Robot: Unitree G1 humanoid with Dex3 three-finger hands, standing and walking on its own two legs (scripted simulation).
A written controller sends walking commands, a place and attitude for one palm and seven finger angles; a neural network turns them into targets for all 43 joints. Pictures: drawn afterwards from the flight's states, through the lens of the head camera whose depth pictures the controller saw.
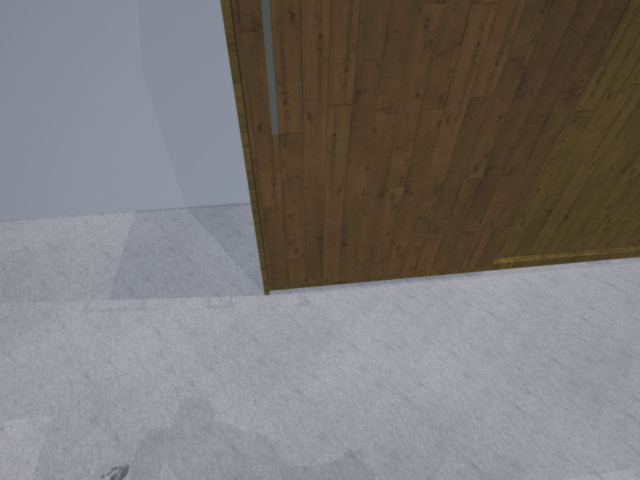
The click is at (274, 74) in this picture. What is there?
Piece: wardrobe's sliding door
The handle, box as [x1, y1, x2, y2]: [261, 0, 278, 134]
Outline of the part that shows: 261,0 272,134 278,134 269,2 268,0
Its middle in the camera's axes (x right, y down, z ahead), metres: -0.11 -0.38 +0.84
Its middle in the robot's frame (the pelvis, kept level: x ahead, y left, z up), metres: +0.89 +0.17 +0.12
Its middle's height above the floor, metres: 0.89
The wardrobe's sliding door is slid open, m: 0.00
